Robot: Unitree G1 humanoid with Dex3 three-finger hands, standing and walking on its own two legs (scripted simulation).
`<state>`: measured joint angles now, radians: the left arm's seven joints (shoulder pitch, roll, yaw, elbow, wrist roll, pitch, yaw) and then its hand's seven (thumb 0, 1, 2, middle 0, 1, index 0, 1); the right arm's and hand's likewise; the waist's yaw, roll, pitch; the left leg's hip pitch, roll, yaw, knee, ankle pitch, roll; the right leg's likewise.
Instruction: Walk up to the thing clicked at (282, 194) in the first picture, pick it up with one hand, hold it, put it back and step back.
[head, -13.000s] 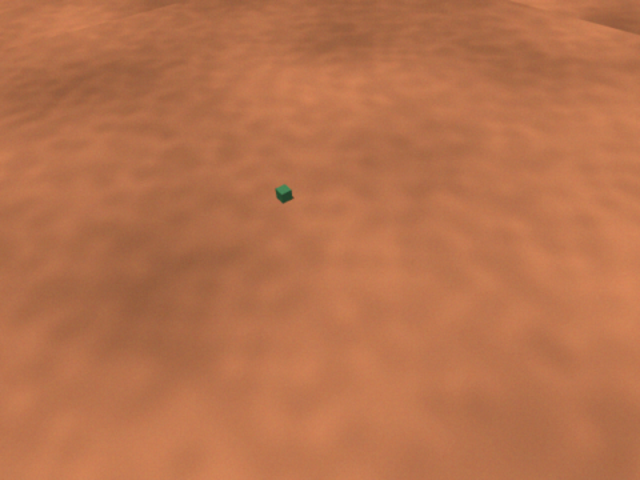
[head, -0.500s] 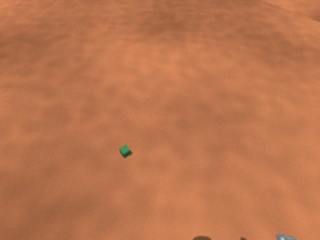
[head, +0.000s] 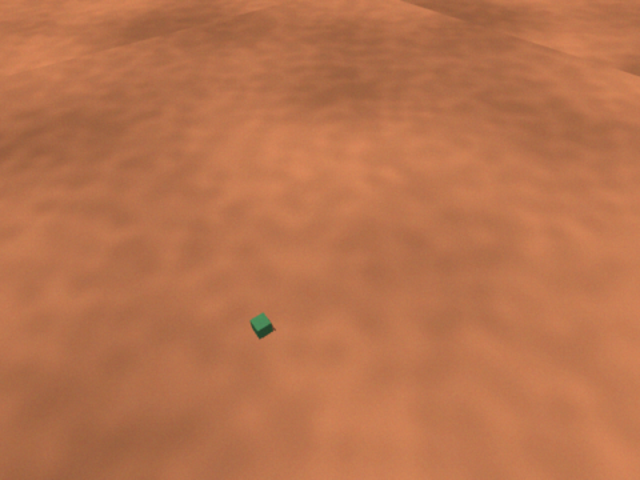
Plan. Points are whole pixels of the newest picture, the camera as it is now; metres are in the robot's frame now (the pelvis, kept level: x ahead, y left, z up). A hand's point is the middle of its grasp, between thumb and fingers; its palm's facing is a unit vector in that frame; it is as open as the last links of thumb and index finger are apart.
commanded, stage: walk up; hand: left
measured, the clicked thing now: (261, 325) +0.78 +0.25 -0.74
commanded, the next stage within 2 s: stand in 0.44 s
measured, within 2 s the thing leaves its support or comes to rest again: neither
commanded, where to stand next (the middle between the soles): +0.40 +0.02 m, yaw -1 degrees
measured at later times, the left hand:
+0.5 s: hand out of the picture +0.11 +0.26 -0.15, palm faces +0.03 -0.94 -0.34, open 7.4 cm
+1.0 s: hand out of the picture +0.09 +0.25 -0.15, palm faces -0.02 -0.94 -0.34, open 7.4 cm
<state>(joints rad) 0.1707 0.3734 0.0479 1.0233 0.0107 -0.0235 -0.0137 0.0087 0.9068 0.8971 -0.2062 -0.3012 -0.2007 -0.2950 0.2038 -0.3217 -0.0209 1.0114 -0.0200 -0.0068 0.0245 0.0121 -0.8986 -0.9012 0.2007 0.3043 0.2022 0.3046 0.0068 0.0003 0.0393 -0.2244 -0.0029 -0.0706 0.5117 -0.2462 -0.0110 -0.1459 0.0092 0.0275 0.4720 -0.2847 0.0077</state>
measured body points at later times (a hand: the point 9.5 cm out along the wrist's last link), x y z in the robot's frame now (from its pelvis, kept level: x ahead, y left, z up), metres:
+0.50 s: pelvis +0.02 +0.00 +0.01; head +0.03 +0.01 +0.45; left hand +0.10 +0.31 -0.13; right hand +0.13 -0.29 -0.12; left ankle +0.02 +0.13 -0.74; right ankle -0.02 -0.13 -0.74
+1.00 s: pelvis +0.00 +0.00 +0.01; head +0.01 +0.00 +0.46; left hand +0.09 +0.30 -0.12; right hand +0.08 -0.30 -0.12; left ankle +0.02 +0.13 -0.74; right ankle -0.02 -0.13 -0.74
